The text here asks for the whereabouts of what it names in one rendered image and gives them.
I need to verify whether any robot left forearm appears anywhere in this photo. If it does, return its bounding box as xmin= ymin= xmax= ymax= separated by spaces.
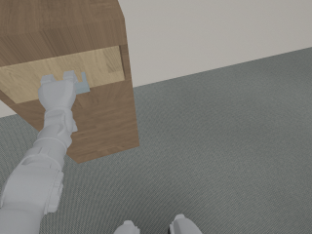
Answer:
xmin=0 ymin=106 xmax=73 ymax=208

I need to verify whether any cabinet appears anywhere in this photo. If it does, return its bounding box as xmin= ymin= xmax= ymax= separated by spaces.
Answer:
xmin=0 ymin=0 xmax=139 ymax=164

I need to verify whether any left robot hand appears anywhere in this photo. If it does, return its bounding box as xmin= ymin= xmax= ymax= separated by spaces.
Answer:
xmin=38 ymin=70 xmax=79 ymax=133

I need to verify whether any left robot upper arm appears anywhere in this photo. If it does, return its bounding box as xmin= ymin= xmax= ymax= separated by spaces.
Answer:
xmin=0 ymin=165 xmax=64 ymax=234

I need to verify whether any robot left shin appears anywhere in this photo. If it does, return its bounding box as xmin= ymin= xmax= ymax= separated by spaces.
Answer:
xmin=123 ymin=220 xmax=134 ymax=225

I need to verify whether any left robot thigh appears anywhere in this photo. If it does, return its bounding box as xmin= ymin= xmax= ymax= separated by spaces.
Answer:
xmin=113 ymin=224 xmax=140 ymax=234

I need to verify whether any drawer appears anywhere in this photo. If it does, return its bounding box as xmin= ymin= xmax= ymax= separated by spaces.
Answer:
xmin=0 ymin=46 xmax=125 ymax=103

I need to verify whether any handle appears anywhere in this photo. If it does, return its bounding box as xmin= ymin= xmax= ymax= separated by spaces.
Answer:
xmin=75 ymin=71 xmax=90 ymax=95

